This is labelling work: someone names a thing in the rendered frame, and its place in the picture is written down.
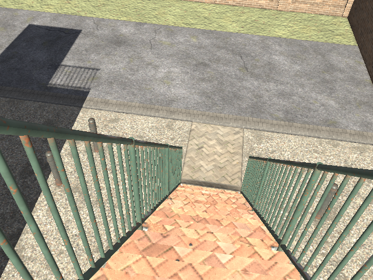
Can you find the stairs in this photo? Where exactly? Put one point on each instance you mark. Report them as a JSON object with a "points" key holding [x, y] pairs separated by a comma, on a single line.
{"points": [[200, 233]]}

